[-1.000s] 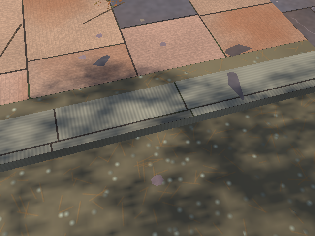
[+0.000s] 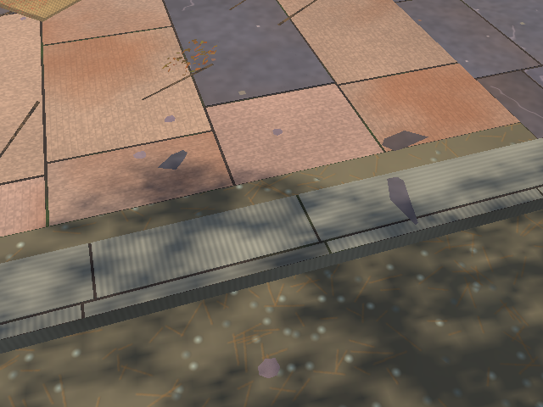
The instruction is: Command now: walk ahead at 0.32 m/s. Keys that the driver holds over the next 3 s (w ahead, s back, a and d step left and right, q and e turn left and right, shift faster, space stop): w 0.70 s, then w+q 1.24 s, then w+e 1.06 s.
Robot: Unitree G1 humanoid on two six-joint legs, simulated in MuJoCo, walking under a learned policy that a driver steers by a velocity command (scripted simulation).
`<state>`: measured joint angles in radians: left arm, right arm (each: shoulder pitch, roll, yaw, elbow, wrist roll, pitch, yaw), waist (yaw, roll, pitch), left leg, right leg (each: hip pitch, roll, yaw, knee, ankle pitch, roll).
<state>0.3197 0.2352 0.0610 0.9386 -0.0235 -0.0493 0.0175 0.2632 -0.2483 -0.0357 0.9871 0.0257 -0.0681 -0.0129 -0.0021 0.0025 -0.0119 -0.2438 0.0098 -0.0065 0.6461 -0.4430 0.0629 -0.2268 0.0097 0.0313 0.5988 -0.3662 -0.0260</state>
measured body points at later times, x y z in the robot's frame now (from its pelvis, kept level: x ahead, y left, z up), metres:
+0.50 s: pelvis +0.23 -0.03 -0.01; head +0.26 -0.04 +0.44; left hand +0.45 +0.21 -0.09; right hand +0.17 -0.29 -0.15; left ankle +0.01 +0.12 -0.66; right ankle +0.34 -0.12 -0.73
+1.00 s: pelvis +0.51 +0.02 -0.01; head +0.53 +0.04 +0.44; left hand +0.49 +0.30 -0.15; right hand +0.72 -0.21 -0.10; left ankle +0.61 +0.12 -0.73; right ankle +0.34 -0.12 -0.72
